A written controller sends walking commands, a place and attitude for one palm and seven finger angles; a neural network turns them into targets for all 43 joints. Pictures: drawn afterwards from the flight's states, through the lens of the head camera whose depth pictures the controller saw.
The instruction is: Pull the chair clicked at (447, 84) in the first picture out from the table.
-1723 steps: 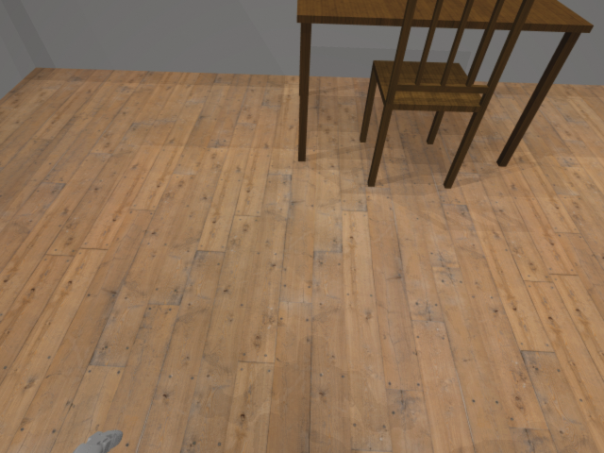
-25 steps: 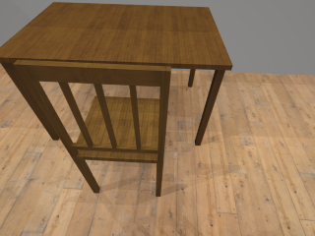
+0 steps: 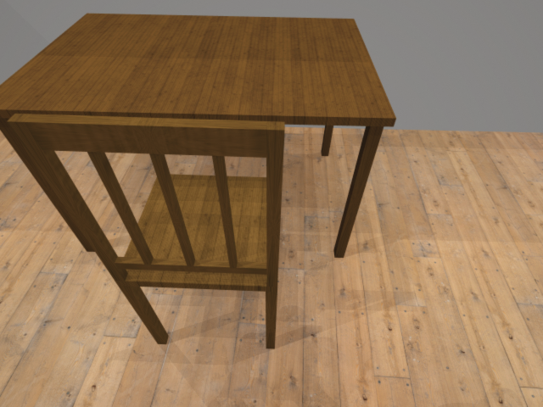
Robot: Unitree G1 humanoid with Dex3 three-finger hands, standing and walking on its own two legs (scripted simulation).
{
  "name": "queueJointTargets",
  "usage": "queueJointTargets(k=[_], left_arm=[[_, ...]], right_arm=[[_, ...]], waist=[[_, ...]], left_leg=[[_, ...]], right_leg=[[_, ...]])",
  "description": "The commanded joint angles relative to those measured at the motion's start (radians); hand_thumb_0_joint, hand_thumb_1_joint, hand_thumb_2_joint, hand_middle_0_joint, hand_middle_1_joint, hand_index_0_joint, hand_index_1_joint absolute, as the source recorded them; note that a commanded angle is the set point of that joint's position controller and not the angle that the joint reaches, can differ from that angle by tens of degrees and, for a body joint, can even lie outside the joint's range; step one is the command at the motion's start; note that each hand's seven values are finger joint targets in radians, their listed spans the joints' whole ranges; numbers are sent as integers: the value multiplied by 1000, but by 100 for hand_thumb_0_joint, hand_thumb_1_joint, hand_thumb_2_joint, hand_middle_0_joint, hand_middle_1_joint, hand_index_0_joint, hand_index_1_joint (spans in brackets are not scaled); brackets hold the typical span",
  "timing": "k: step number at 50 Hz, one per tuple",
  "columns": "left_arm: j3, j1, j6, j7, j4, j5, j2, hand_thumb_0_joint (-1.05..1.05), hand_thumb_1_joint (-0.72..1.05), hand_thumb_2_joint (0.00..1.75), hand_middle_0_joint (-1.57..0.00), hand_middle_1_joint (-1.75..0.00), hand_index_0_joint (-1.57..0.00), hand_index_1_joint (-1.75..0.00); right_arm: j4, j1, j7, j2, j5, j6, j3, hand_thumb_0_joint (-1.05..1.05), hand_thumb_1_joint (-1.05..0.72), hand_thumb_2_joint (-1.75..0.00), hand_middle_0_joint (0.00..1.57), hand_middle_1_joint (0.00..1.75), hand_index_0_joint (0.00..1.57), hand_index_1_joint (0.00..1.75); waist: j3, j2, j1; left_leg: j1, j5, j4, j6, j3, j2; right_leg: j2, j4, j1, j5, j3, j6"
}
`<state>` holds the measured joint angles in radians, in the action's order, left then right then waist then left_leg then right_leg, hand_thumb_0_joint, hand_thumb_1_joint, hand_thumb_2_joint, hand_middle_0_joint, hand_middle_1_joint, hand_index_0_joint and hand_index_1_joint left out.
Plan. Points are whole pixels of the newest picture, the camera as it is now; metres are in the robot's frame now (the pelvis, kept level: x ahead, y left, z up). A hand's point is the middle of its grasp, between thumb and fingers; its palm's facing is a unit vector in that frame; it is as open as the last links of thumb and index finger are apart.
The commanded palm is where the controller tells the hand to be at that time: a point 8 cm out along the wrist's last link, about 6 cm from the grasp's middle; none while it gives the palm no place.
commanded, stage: take the last steps up to it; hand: left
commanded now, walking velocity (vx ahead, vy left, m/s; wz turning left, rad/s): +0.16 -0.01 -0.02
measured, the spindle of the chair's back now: (176, 216) +0.48 +0.23 -0.04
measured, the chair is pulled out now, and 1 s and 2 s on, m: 0.21 0.21 0.21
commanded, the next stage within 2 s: come to a stop and stand still in 0.04 s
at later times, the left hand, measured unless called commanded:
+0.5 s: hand out of the picture +0.05 +0.17 -0.17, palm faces +0.10 -0.97 -0.22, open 7.4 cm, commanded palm none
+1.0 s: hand out of the picture +0.05 +0.18 -0.16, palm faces +0.03 -0.98 -0.22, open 7.4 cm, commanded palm none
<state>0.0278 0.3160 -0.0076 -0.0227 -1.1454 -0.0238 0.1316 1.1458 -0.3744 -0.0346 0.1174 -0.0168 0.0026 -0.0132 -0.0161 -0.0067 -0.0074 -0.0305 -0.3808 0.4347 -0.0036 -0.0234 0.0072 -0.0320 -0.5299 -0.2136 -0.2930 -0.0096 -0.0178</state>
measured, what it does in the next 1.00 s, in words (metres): stands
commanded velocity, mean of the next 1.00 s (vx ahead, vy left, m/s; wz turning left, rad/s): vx -0.04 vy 0.01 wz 0.00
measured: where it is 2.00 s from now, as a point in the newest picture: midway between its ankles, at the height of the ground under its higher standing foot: outside the picture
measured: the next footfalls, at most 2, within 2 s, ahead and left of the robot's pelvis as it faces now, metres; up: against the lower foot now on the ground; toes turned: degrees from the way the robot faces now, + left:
none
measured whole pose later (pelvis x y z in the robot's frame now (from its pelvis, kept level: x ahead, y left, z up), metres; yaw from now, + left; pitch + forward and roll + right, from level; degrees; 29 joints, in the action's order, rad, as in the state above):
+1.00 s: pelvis -0.01 +0.00 +0.00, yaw +2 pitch -2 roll +0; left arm -0.01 0.20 -0.01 -0.03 -1.03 -0.01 0.16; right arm 1.00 -0.25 -0.02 0.18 -0.01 0.00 0.00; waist -0.03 -0.02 -0.01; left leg -0.13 -0.34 0.50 -0.03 -0.07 -0.01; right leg -0.04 -0.52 -0.26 -0.23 0.03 -0.01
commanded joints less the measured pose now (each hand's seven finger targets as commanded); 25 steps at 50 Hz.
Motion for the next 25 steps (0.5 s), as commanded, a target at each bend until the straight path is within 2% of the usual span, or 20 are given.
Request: queueJointTargets(k=[1, 3, 5, 6, 7, 8, 9, 10, 11, 12, 13, 15, 16, 17, 18, 19, 20, 21, 22, 25], left_arm=[[22, 86, 26, -6, 33, 5, 83, 0, 90, 90, -20, -30, -20, -30], [33, 137, 29, -10, 20, 6, 109, 0, 90, 90, -20, -30, -20, -30], [51, 216, 33, -19, 0, 6, 150, 0, 90, 90, -20, -30, -20, -30], [56, 227, 34, -23, -1, 4, 155, 0, 90, 90, -20, -30, -20, -30], [56, 214, 30, -26, 5, 2, 148, 0, 90, 90, -20, -30, -20, -30], [53, 174, 28, -30, 16, -2, 133, 0, 90, 90, -20, -30, -20, -30], [48, 112, 26, -33, 34, 1, 119, 0, 90, 90, -20, -30, -20, -30], [40, 46, 20, -32, 58, 11, 87, 0, 90, 90, -20, -30, -20, -30], [26, 47, 18, -31, 78, 21, 46, 0, 90, 90, -20, -30, -20, -30], [12, 36, 14, -41, 80, 24, 16, 0, 90, 90, -20, -30, -20, -30], [14, 1, 6, -43, 77, 16, 35, 0, 90, 90, -20, -30, -20, -30], [17, 0, -1, -34, 72, 18, 47, 0, 90, 90, -20, -30, -20, -30], [18, 12, 1, -28, 63, 18, 53, 0, 90, 90, -20, -30, -20, -30], [19, 49, 4, -26, 50, 18, 58, 0, 90, 90, -20, -30, -20, -30], [22, 85, 10, -26, 37, 18, 70, 0, 90, 90, -20, -30, -20, -30], [23, 98, 16, -28, 29, 19, 90, 0, 90, 90, -20, -30, -20, -30], [19, 84, 19, -26, 33, 20, 104, 0, 90, 90, -20, -30, -20, -30], [19, 58, 18, -26, 38, 20, 104, 0, 90, 90, -20, -30, -20, -30], [17, 40, 17, -28, 46, 20, 95, 0, 90, 90, -20, -30, -20, -30], [26, 44, 18, -37, 68, 17, 118, 0, 90, 90, -20, -30, -20, -30]], right_arm=[[-25, -78, -13, 101, -3, -16, -22, 0, -90, -90, 20, 30, 20, 30], [-40, -73, -14, 79, -1, -16, -21, 0, -90, -90, 20, 30, 20, 30], [-60, -54, -14, 61, 1, -16, -26, 0, -90, -90, 20, 30, 20, 30], [-67, -37, -17, 64, 3, -16, -28, 0, -90, -90, 20, 30, 20, 30], [-76, -10, -19, 60, 6, -14, -29, 0, -90, -90, 20, 30, 20, 30], [-72, -11, -20, 46, 6, -16, -25, 0, -90, -90, 20, 30, 20, 30], [-55, -59, -21, 29, 8, -17, -20, 0, -90, -90, 20, 30, 20, 30], [-22, -148, -19, 36, 3, -27, -19, 0, -90, -90, 20, 30, 20, 30], [0, -200, -27, 92, -8, -36, -24, 0, -90, -90, 20, 30, 20, 30], [5, -191, -34, 86, -3, -31, -21, 0, -90, -90, 20, 30, 20, 30], [8, -173, -36, 84, -7, -23, -12, 0, -90, -90, 20, 30, 20, 30], [-13, -118, -43, 85, -5, -19, -6, 0, -90, -90, 20, 30, 20, 30], [-22, -85, -42, 92, -4, -18, -6, 0, -90, -90, 20, 30, 20, 30], [-36, -57, -42, 100, 2, -16, -10, 0, -90, -90, 20, 30, 20, 30], [-50, -40, -44, 110, 7, -14, -14, 0, -90, -90, 20, 30, 20, 30], [-60, -34, -42, 103, 15, -9, -18, 0, -90, -90, 20, 30, 20, 30], [-64, -34, -37, 100, 18, -5, -22, 0, -90, -90, 20, 30, 20, 30], [-67, -23, -35, 91, 15, 0, -23, 0, -90, -90, 20, 30, 20, 30], [-69, -14, -35, 85, 12, 5, -26, 0, -90, -90, 20, 30, 20, 30], [-70, -31, -37, 111, 8, 1, -35, 0, -90, -90, 20, 30, 20, 30]], waist=[[-121, -5, 15], [-127, 106, 29], [-61, 248, 52], [-34, 264, 57], [-67, 236, 57], [-74, 165, 36], [-64, 105, -8], [-64, -10, -47], [-22, -189, -44], [-22, -263, -34], [-86, -233, -34], [-127, -199, -13], [-122, -163, 1], [-100, -99, 14], [-49, -55, 19], [-25, -16, 12], [-14, -7, 1], [-44, 17, -5], [-74, 60, -8], [27, 55, -5]], left_leg=[[-169, 174, -40, -68, 43, 80], [-273, 95, 53, -46, -12, 26], [-353, -31, 207, -28, -58, -14], [-373, -104, 273, -23, -53, -8], [-386, -143, 302, -22, -39, -2], [-349, -122, 239, -19, -21, 18], [-227, -7, 73, -18, -12, 33], [-78, 367, -68, -25, 19, 62], [27, 803, -33, -46, 124, 169], [71, 1100, -49, -81, 162, 256], [32, 1169, -47, -104, 145, 261], [-1, 1149, -43, -101, 108, 236], [5, 1122, -20, -87, 86, 210], [13, 1063, 9, -67, 70, 181], [-7, 963, 44, -38, 45, 140], [-50, 744, 32, -15, 26, 108], [-70, 525, -10, -4, 25, 89], [-82, 466, -34, -6, 26, 84], [-90, 496, -41, -11, 28, 89], [-31, 719, 6, -8, 4, 101]], right_leg=[[-23, 19, 26, 176, -7, 86], [-74, 54, 116, 245, -87, 116], [-180, 117, 220, 359, -220, 176], [-214, 134, 246, 428, -263, 213], [-227, 139, 219, 483, -265, 237], [-231, 109, 178, 570, -243, 239], [-203, 60, 100, 608, -178, 200], [-95, -58, 9, 583, -56, 129], [-6, -154, -77, 367, 39, 64], [16, -171, -142, -91, 59, 37], [2, -211, -147, -177, 42, 37], [-15, -163, -136, -149, 43, 41], [-16, -72, -98, -64, 51, 45], [-8, 10, -47, 90, 48, 49], [-23, 55, 35, 398, 16, 60], [-68, 64, 90, 604, -21, 78], [-102, 67, 98, 636, -49, 97], [-104, 63, 83, 641, -42, 94], [-86, 57, 68, 650, -33, 86], [-91, 7, 113, 816, -22, 73]])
